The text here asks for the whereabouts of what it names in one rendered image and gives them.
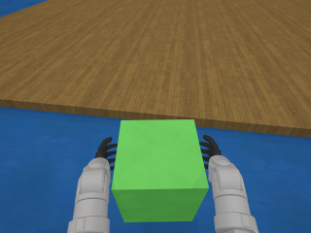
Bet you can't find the right robot forearm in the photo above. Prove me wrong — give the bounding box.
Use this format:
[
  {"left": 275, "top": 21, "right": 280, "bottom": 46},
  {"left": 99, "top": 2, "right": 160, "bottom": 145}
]
[{"left": 208, "top": 155, "right": 259, "bottom": 233}]

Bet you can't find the left robot forearm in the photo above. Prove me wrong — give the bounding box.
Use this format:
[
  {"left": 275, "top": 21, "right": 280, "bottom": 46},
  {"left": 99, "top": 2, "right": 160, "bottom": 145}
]
[{"left": 67, "top": 157, "right": 111, "bottom": 233}]

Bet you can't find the carton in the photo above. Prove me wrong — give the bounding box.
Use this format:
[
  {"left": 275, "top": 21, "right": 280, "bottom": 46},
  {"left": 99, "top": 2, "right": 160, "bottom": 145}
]
[{"left": 111, "top": 119, "right": 209, "bottom": 222}]

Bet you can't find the robot left hand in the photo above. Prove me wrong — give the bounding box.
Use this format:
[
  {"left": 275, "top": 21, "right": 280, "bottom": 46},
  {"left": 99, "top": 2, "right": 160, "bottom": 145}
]
[{"left": 94, "top": 137, "right": 118, "bottom": 171}]

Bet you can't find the robot right hand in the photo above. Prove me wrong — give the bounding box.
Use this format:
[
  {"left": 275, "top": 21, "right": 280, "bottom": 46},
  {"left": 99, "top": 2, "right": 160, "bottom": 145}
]
[{"left": 199, "top": 135, "right": 222, "bottom": 169}]

